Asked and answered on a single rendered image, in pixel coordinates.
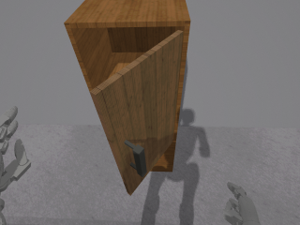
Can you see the robot right hand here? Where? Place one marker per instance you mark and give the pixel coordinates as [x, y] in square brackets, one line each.
[244, 207]

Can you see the robot left hand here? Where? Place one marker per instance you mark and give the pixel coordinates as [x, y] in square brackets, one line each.
[15, 169]

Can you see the cupboard door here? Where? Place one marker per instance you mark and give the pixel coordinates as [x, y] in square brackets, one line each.
[138, 104]

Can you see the handle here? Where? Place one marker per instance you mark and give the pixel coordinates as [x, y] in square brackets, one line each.
[139, 157]

